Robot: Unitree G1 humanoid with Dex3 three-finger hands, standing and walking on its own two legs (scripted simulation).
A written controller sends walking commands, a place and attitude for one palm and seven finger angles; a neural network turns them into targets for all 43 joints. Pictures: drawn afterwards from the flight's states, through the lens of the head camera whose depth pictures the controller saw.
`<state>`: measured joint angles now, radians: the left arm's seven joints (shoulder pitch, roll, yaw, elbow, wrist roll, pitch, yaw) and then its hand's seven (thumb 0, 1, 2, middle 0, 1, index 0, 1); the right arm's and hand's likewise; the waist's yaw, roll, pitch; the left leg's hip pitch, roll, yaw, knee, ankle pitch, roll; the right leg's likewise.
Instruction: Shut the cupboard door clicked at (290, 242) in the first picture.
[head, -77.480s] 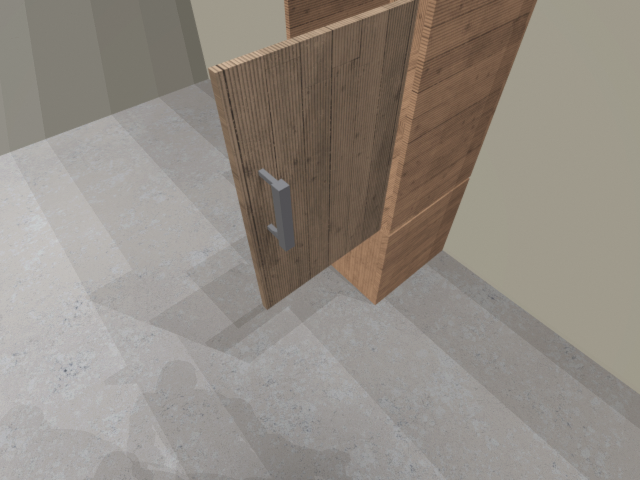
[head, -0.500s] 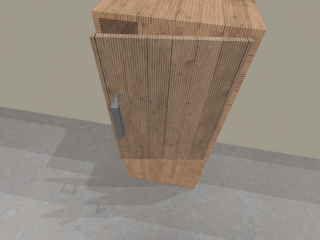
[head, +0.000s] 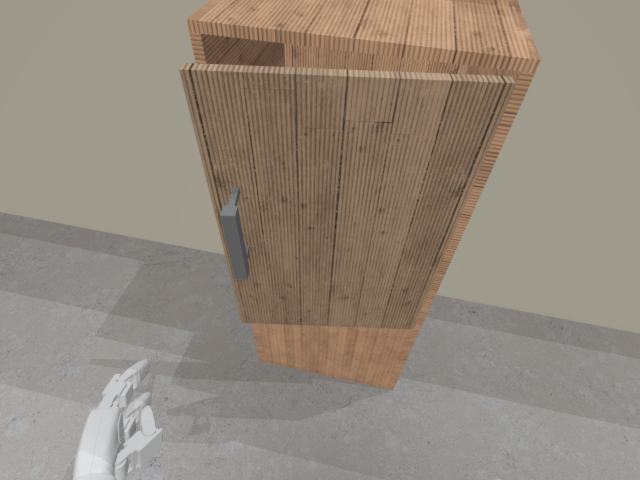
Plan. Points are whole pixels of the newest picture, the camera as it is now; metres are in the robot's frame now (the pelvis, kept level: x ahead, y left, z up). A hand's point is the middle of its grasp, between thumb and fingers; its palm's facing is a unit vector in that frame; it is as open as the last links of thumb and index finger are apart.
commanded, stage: raise the hand and make a fist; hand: left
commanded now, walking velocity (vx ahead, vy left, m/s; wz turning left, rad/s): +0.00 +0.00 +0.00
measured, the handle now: (238, 235) +0.47 +0.15 +0.01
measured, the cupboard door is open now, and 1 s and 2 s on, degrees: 11 11 11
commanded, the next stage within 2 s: bring the fist close to the handle in 1.78 s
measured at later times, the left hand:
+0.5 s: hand (181, 457) +0.16 +0.17 -0.03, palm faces -0.02 -1.00 -0.04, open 5.1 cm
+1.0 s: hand (161, 427) +0.19 +0.19 +0.00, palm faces +0.01 -1.00 -0.03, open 3.2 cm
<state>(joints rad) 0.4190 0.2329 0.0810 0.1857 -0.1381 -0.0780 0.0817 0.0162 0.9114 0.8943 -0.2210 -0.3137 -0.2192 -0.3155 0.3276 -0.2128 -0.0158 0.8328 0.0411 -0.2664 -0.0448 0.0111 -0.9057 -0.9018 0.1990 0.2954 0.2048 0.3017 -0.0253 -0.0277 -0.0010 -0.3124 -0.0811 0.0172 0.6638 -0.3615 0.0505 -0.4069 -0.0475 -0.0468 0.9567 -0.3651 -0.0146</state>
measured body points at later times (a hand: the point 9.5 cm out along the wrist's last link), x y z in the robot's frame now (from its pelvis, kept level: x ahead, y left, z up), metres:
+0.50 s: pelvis -0.05 -0.04 -0.08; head +0.01 -0.04 +0.36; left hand +0.16 +0.22 -0.02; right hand +0.16 -0.26 -0.15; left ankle -0.01 +0.09 -0.72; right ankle +0.00 -0.10 -0.72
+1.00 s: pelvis -0.03 +0.01 -0.06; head +0.02 +0.02 +0.39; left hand +0.18 +0.25 +0.00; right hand +0.15 -0.23 -0.13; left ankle -0.01 +0.09 -0.72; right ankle +0.00 -0.10 -0.72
